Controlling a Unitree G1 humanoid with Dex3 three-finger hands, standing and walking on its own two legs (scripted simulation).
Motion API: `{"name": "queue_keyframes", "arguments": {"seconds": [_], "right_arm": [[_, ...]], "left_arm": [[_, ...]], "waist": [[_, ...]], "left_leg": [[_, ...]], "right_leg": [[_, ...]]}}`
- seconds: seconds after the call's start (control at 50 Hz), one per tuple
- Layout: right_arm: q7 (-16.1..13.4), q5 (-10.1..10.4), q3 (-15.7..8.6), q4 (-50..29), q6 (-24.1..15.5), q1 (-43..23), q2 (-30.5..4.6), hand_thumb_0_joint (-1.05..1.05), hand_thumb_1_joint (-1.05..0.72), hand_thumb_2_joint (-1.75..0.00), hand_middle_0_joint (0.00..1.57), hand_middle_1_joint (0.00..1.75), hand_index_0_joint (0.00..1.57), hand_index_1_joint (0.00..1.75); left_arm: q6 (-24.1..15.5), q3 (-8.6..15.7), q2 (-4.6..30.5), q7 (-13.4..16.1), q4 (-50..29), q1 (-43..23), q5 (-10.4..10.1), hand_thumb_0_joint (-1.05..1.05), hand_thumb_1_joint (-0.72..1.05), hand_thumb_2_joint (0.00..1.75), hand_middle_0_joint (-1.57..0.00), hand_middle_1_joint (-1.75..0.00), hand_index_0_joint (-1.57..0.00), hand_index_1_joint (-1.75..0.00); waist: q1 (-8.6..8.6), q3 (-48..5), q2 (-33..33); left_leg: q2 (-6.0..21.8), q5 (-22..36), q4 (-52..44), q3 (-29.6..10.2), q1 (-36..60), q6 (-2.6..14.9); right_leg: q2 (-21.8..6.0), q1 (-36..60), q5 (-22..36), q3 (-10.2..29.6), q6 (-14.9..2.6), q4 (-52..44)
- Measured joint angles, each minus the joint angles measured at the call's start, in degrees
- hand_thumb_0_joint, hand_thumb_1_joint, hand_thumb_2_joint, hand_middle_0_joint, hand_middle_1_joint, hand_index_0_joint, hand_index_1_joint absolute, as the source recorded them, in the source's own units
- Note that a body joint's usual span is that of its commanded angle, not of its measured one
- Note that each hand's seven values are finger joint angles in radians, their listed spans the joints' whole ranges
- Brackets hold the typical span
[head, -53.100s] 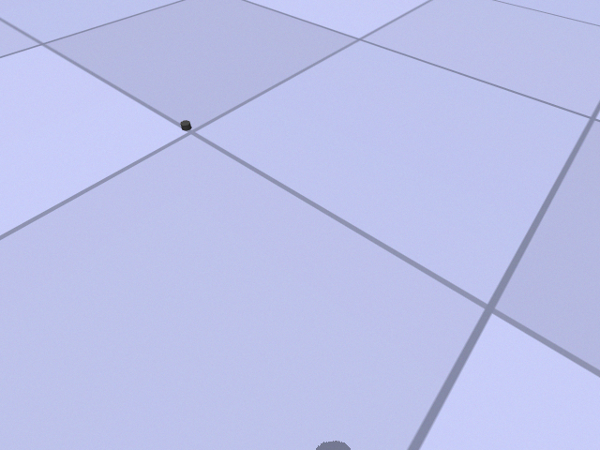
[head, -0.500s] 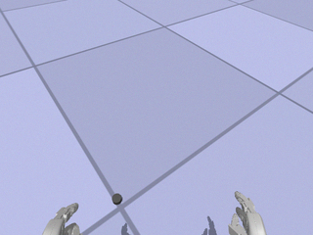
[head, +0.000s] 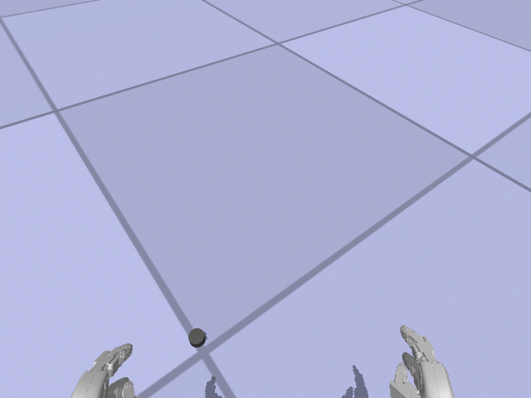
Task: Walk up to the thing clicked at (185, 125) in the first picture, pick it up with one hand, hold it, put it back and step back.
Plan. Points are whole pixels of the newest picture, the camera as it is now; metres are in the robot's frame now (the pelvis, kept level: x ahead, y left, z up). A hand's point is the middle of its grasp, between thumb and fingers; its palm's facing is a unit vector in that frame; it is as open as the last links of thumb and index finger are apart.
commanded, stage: home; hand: left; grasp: from above
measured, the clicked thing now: (196, 337) +0.47 +0.20 -0.70
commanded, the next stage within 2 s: stand in 0.36 s
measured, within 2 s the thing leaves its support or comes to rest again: neither
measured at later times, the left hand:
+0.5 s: hand out of the picture +0.16 +0.19 -0.06, palm faces +0.02 -0.97 -0.24, open 7.4 cm
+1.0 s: hand out of the picture +0.05 +0.24 -0.11, palm faces +0.04 -0.95 -0.31, open 7.4 cm
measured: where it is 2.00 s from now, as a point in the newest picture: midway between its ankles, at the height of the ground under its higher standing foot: outside the picture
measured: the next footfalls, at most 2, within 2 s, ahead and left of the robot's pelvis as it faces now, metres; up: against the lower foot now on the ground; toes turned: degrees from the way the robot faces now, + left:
none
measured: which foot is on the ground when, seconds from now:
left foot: down 0.00-1.00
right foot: down 0.00-1.00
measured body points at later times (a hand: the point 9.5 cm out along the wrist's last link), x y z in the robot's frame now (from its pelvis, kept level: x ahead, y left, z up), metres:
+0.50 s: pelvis +0.00 +0.00 +0.00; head +0.03 +0.01 +0.45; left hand +0.16 +0.24 -0.04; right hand +0.16 -0.24 -0.07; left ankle +0.00 +0.12 -0.68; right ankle -0.01 -0.13 -0.68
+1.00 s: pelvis -0.01 +0.01 +0.06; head +0.00 +0.01 +0.50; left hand +0.05 +0.29 -0.08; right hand +0.07 -0.27 -0.08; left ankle +0.00 +0.12 -0.68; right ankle -0.01 -0.13 -0.68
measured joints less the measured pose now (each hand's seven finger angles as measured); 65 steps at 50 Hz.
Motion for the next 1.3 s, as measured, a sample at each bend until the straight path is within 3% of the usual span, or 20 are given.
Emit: {"name": "queue_keyframes", "arguments": {"seconds": [0.46,0.54,0.58,0.66,0.78,0.94,1.3], "right_arm": [[0.34,0.08,-0.01,-0.42,0.62,-0.05,0.13,0.02,-0.9,-0.89,0.21,0.3,0.2,0.3],[4.63,-5.32,-0.59,8.05,5.75,-5.16,-1.26,0.01,-0.9,-0.89,0.21,0.3,0.2,0.3],[6.77,-5.61,-0.7,11.26,8.11,-6.63,-2.15,0.01,-0.9,-0.89,0.21,0.3,0.2,0.3],[8.83,-4.18,-2.45,15.16,10.06,-7.1,-2.75,0.01,-0.9,-0.89,0.21,0.3,0.21,0.3],[9.43,-3.83,-4.17,20.1,11.7,-6.1,-3.47,0.01,-0.9,-0.89,0.21,0.3,0.2,0.3],[9.07,-3.18,-4.14,25.75,12.43,-5.74,-3.12,0.01,-0.9,-0.89,0.21,0.3,0.2,0.3],[9.11,-2.24,-3.84,32.52,13.02,-7.4,-3.47,0.01,-0.9,-0.89,0.21,0.3,0.2,0.3]], "left_arm": [[0.05,-0.04,0.22,0.06,-0.59,0.1,-0.04,0.01,0.91,0.9,-0.2,-0.3,-0.2,-0.3],[-12.78,-1.23,1.58,0.72,19.04,-10.34,4.7,0.01,0.9,0.9,-0.2,-0.3,-0.2,-0.3],[-16.35,-0.89,2.17,0.7,27.73,-14.09,5.67,0.01,0.9,0.9,-0.2,-0.3,-0.2,-0.3],[-20.21,0.29,3.2,0.65,38.62,-16.37,5.75,0.01,0.9,0.9,-0.2,-0.3,-0.2,-0.3],[-22.77,1.22,3.37,0.84,50.79,-16.45,5.85,0.01,0.9,0.9,-0.2,-0.3,-0.2,-0.3],[-24.36,0.93,2.43,0.7,61.33,-16.32,5.21,0.01,0.91,0.9,-0.2,-0.3,-0.2,-0.3],[-25.54,0.59,2.91,0.47,71.66,-18.96,4.92,0.01,0.9,0.9,-0.2,-0.3,-0.2,-0.3]], "waist": [[-0.02,-0.14,-0.02],[2.72,6.63,-2.18],[3.27,8.58,-2.71],[3.61,10.66,-3.34],[3.43,11.12,-2.95],[3.46,11.89,-2.45],[3.37,12.48,-1.45]], "left_leg": [[-0.08,-0.3,0.34,0.08,-0.15,0.2],[-1.01,1.88,-4.08,2.0,7.05,0.71],[-1.5,3.33,-6.81,2.4,9.75,0.86],[-1.98,5.69,-11.68,3.09,14.28,0.96],[-2.04,8.01,-17.15,2.97,19.5,1.12],[-2.14,11.9,-25.32,2.8,25.98,1.21],[-1.78,18.04,-36.31,2.49,32.98,0.51]], "right_leg": [[-0.06,-0.03,-0.14,0.09,0.22,0.06],[-1.08,5.67,1.06,1.91,0.1,-1.94],[-1.6,7.95,2.06,2.28,0.2,-3.77],[-2.12,11.81,3.9,2.95,0.45,-7.46],[-2.22,17.23,6.37,2.79,0.74,-13.26],[-2.36,23.96,10.42,2.56,1.0,-21.83],[-2.07,30.52,15.96,2.21,0.57,-31.77]]}}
